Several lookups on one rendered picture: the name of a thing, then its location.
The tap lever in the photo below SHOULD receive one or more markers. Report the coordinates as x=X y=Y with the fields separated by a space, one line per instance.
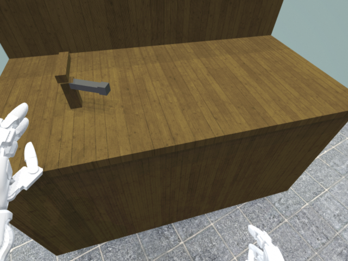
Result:
x=103 y=88

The left robot forearm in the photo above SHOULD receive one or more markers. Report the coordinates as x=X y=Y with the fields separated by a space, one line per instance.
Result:
x=7 y=236

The counter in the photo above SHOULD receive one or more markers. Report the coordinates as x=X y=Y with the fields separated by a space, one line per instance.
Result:
x=206 y=110

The robot left hand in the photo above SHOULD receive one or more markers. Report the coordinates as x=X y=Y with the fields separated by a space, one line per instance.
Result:
x=11 y=129

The robot right hand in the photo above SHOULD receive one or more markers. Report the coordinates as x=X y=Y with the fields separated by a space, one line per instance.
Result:
x=269 y=253

